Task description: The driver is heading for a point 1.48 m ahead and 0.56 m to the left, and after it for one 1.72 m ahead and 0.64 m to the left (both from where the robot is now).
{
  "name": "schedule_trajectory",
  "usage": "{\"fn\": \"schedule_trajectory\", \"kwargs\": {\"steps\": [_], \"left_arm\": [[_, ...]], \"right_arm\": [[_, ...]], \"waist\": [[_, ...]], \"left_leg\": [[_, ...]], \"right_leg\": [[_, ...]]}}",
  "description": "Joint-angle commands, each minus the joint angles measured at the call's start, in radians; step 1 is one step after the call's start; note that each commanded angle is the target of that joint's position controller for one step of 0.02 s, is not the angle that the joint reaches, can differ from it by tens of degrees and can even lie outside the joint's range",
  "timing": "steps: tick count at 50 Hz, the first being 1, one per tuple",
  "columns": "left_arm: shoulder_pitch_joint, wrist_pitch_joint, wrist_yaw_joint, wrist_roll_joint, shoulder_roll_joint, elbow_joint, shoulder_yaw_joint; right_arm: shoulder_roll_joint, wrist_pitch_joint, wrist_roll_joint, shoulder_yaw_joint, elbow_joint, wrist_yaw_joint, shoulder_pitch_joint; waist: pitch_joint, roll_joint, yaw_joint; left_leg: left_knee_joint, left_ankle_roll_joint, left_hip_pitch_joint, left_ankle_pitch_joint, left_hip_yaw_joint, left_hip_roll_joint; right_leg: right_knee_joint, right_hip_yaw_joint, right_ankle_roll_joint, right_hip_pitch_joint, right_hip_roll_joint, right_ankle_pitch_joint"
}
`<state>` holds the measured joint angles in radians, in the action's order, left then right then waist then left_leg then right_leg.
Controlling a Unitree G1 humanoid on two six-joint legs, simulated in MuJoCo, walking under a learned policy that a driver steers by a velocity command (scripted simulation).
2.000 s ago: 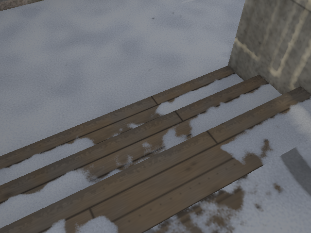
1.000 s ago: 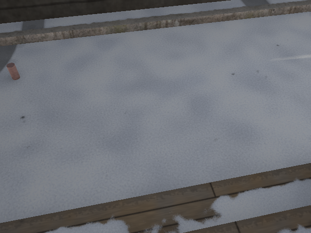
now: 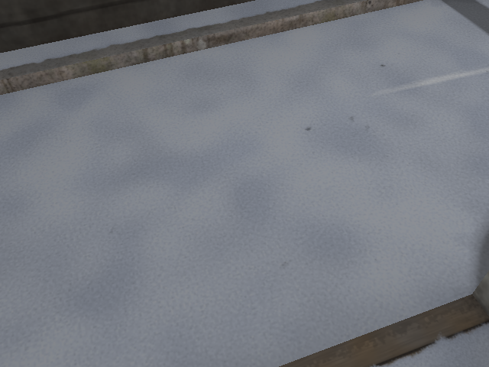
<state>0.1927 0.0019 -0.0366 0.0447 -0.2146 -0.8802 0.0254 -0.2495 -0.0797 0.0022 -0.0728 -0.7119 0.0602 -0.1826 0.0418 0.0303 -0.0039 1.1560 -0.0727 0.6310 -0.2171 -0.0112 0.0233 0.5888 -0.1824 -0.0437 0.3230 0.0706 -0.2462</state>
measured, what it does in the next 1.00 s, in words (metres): steps on the spot, turning left: left foot, then right foot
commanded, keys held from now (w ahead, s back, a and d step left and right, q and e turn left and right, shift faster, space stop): q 0.66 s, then no key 0.34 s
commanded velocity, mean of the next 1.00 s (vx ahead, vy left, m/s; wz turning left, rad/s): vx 0.02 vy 0.00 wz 0.47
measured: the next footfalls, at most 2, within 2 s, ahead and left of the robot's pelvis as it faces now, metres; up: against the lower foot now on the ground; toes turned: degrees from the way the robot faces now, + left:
left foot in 0.16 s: +0.05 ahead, +0.12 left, +0.00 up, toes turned +10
right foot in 0.82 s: +0.12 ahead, -0.08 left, +0.00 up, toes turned +33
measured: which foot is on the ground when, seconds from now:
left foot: up 0.00-0.14, down 0.16-0.82, up 0.84-1.00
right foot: down 0.00-0.16, up 0.18-0.80, down 0.82-1.00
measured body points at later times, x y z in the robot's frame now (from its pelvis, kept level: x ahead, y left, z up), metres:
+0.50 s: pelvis +0.00 +0.05 +0.00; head +0.02 +0.10 +0.45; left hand +0.11 +0.35 -0.11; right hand +0.21 -0.17 -0.07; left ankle +0.01 +0.12 -0.73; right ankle +0.11 -0.12 -0.59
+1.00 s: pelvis +0.03 -0.01 +0.01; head +0.05 -0.03 +0.46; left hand +0.00 +0.25 -0.10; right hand +0.29 -0.17 -0.10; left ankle -0.04 +0.14 -0.65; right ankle +0.08 -0.10 -0.73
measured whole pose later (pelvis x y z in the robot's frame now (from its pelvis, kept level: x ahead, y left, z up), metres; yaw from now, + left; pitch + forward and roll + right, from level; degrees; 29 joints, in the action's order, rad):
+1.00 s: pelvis +0.03 -0.01 +0.01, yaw +30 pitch +0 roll +0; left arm 0.26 0.04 0.00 0.01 -0.19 -0.72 0.02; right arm -0.28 -0.08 -0.01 -0.07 -0.66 0.04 -0.20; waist 0.01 0.05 0.01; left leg 1.11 -0.07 0.53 -0.42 -0.22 -0.10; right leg 0.54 0.04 -0.04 0.25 -0.05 -0.28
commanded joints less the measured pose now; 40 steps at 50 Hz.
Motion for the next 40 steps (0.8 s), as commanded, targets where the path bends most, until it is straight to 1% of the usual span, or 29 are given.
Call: {"fn": "schedule_trajectory", "kwargs": {"steps": [1,2,3,5,6,7,8,9,10,11,12,13,14,15,16,18,20,21,22,25,28,31,32,33,36,37,38,39,40], "left_arm": [[-0.016,0.023,-0.023,-0.013,-0.185,0.087,0.052],[-0.027,0.033,-0.024,-0.018,-0.186,0.096,0.056],[-0.026,0.046,-0.026,-0.031,-0.189,0.094,0.060],[-0.022,0.063,-0.026,-0.043,-0.221,0.095,0.075],[-0.034,0.067,-0.026,-0.055,-0.227,0.096,0.080],[-0.052,0.070,-0.025,-0.066,-0.217,0.097,0.079],[-0.031,0.072,-0.017,-0.073,-0.181,0.088,0.070],[-0.016,0.067,-0.009,-0.045,-0.106,0.122,0.050],[-0.197,0.036,0.001,-0.052,-0.128,0.200,0.052],[-0.293,0.021,-0.004,-0.076,-0.181,0.226,0.068],[-0.284,0.025,-0.016,-0.067,-0.191,0.223,0.075],[-0.242,0.041,-0.031,-0.039,-0.184,0.196,0.077],[-0.196,0.055,-0.036,-0.025,-0.189,0.185,0.080],[-0.157,0.059,-0.033,-0.030,-0.197,0.177,0.086],[-0.142,0.061,-0.028,-0.031,-0.180,0.179,0.083],[-0.133,0.058,-0.021,-0.016,-0.133,0.191,0.069],[-0.136,0.060,-0.021,-0.020,-0.111,0.215,0.060],[-0.146,0.061,-0.022,-0.021,-0.108,0.230,0.057],[-0.148,0.062,-0.025,-0.023,-0.116,0.243,0.059],[-0.190,0.059,-0.025,-0.019,-0.100,0.287,0.048],[-0.225,0.047,-0.011,-0.025,-0.091,0.314,0.039],[-0.222,0.033,0.003,-0.035,-0.098,0.320,0.039],[-0.226,0.029,0.008,-0.036,-0.102,0.320,0.039],[-0.227,0.025,0.014,-0.038,-0.099,0.321,0.038],[-0.187,0.014,0.034,-0.047,-0.096,0.308,0.033],[-0.178,0.013,0.039,-0.053,-0.095,0.305,0.031],[-0.151,0.012,0.045,-0.055,-0.092,0.297,0.031],[-0.108,0.011,0.049,-0.055,-0.085,0.283,0.032],[-0.053,0.010,0.050,-0.051,-0.077,0.264,0.034]], "right_arm": [[-0.036,-0.025,0.002,-0.003,0.099,-0.009,0.018],[-0.034,-0.030,0.000,0.000,0.109,-0.014,0.041],[-0.018,-0.032,-0.012,0.009,0.142,-0.028,0.065],[-0.023,-0.024,-0.027,0.009,0.148,-0.046,0.053],[-0.029,-0.019,-0.029,0.003,0.143,-0.052,0.024],[-0.039,-0.017,-0.027,-0.007,0.128,-0.053,-0.017],[-0.083,-0.012,-0.027,-0.028,0.111,-0.053,-0.078],[-0.238,0.003,-0.020,-0.067,0.128,-0.044,-0.118],[-0.266,0.027,0.011,-0.064,0.126,-0.065,-0.205],[-0.245,0.046,0.051,-0.055,0.119,-0.077,-0.221],[-0.220,0.049,0.034,-0.045,0.124,-0.067,-0.173],[-0.191,0.036,0.005,-0.031,0.139,-0.049,-0.107],[-0.166,0.021,-0.015,-0.014,0.161,-0.034,-0.039],[-0.153,0.018,-0.012,-0.001,0.188,-0.027,0.011],[-0.153,0.019,-0.007,0.004,0.200,-0.021,0.020],[-0.150,0.024,-0.007,0.010,0.197,-0.011,0.011],[-0.154,0.025,-0.009,0.015,0.193,-0.001,-0.009],[-0.153,0.021,-0.010,0.017,0.193,0.002,-0.018],[-0.147,0.019,-0.013,0.019,0.190,0.005,-0.026],[-0.150,0.014,-0.020,0.015,0.188,0.008,-0.046],[-0.160,0.007,-0.016,0.007,0.197,0.012,-0.053],[-0.171,0.000,-0.011,-0.001,0.208,0.007,-0.046],[-0.175,-0.003,-0.006,-0.001,0.214,0.002,-0.039],[-0.176,-0.005,-0.007,-0.002,0.217,-0.003,-0.033],[-0.163,-0.010,-0.008,0.002,0.223,-0.018,0.000],[-0.159,-0.011,-0.006,0.003,0.224,-0.021,0.011],[-0.153,-0.012,-0.007,0.005,0.226,-0.024,0.029],[-0.143,-0.011,-0.011,0.009,0.227,-0.026,0.053],[-0.123,-0.007,-0.017,0.015,0.224,-0.027,0.064]], "waist": [[-0.036,-0.137,0.012],[-0.021,-0.141,0.022],[-0.007,-0.197,0.032],[-0.044,-0.207,0.037],[-0.061,-0.194,0.020],[-0.078,-0.160,-0.004],[-0.093,-0.065,-0.023],[-0.086,0.292,-0.003],[-0.150,0.309,-0.089],[-0.146,0.144,-0.121],[-0.111,0.092,-0.080],[-0.096,0.057,-0.041],[-0.090,0.073,-0.001],[-0.099,0.045,0.035],[-0.112,0.033,0.043],[-0.151,0.003,0.050],[-0.166,0.029,0.048],[-0.165,0.047,0.041],[-0.161,0.057,0.035],[-0.152,0.083,0.009],[-0.149,0.117,-0.018],[-0.131,0.154,-0.028],[-0.134,0.145,-0.037],[-0.132,0.148,-0.039],[-0.144,0.155,-0.038],[-0.142,0.157,-0.036],[-0.140,0.153,-0.025],[-0.136,0.138,0.002],[-0.131,0.117,0.033]], "left_leg": [[0.010,0.018,-0.055,-0.026,0.027,0.012],[-0.029,0.026,-0.073,-0.049,0.044,0.011],[-0.156,0.045,-0.070,-0.182,0.029,0.024],[-0.286,0.073,-0.194,-0.202,0.085,-0.006],[-0.380,0.091,-0.261,-0.159,0.109,-0.021],[-0.494,0.114,-0.354,-0.097,0.131,-0.045],[-0.600,0.146,-0.494,-0.022,0.069,-0.051],[-0.690,0.260,-0.686,0.494,-0.381,0.217],[-0.760,0.461,-0.733,0.698,-0.654,0.360],[-0.778,0.509,-0.730,0.568,-0.640,0.373],[-0.758,0.452,-0.697,0.469,-0.543,0.327],[-0.735,0.386,-0.638,0.412,-0.452,0.277],[-0.716,0.341,-0.556,0.399,-0.392,0.235],[-0.724,0.307,-0.479,0.391,-0.359,0.191],[-0.730,0.288,-0.451,0.382,-0.341,0.167],[-0.685,0.280,-0.422,0.473,-0.315,0.141],[-0.669,0.281,-0.409,0.512,-0.320,0.126],[-0.663,0.283,-0.422,0.496,-0.333,0.120],[-0.654,0.291,-0.427,0.493,-0.352,0.115],[-0.625,0.294,-0.497,0.395,-0.423,0.107],[-0.617,0.285,-0.534,0.266,-0.506,0.105],[-0.626,0.306,-0.499,0.210,-0.563,0.102],[-0.630,0.310,-0.485,0.216,-0.579,0.105],[-0.632,0.317,-0.466,0.229,-0.586,0.098],[-0.649,0.327,-0.418,0.279,-0.571,0.081],[-0.662,0.322,-0.392,0.270,-0.565,0.069],[-0.671,0.317,-0.362,0.246,-0.564,0.059],[-0.677,0.304,-0.322,0.195,-0.561,0.046],[-0.671,0.278,-0.270,0.112,-0.548,0.023]], "right_leg": [[-0.199,0.188,-0.187,0.004,0.310,0.174],[-0.186,0.173,-0.179,0.018,0.309,0.133],[-0.200,0.188,-0.161,-0.017,0.326,0.106],[-0.157,0.170,-0.136,-0.019,0.315,0.064],[-0.121,0.158,-0.116,-0.011,0.313,0.053],[-0.061,0.136,-0.088,0.017,0.304,0.057],[0.115,0.076,-0.037,0.105,0.256,0.029],[0.556,-0.024,0.081,0.431,0.114,-0.341],[0.759,0.174,0.111,0.687,-0.059,-0.509],[0.855,0.274,0.108,0.761,-0.078,-0.474],[0.882,0.288,0.100,0.774,-0.072,-0.376],[0.892,0.290,0.104,0.756,-0.057,-0.280],[0.893,0.288,0.111,0.702,-0.049,-0.196],[0.869,0.290,0.108,0.615,-0.047,-0.104],[0.867,0.276,0.109,0.577,-0.062,-0.033],[0.871,0.265,0.120,0.529,-0.073,0.071],[0.870,0.262,0.130,0.504,-0.085,0.098],[0.859,0.262,0.136,0.516,-0.089,0.096],[0.843,0.272,0.139,0.514,-0.091,0.095],[0.730,0.288,0.141,0.557,-0.095,0.060],[0.595,0.306,0.129,0.547,-0.100,0.015],[0.500,0.306,0.114,0.477,-0.110,-0.053],[0.476,0.302,0.111,0.439,-0.119,-0.066],[0.445,0.297,0.106,0.399,-0.126,-0.089],[0.336,0.267,0.089,0.235,-0.128,-0.149],[0.279,0.257,0.081,0.162,-0.129,-0.157],[0.211,0.248,0.071,0.083,-0.128,-0.154],[0.103,0.240,0.055,-0.018,-0.123,-0.099],[-0.040,0.236,0.034,-0.141,-0.112,-0.005]]}}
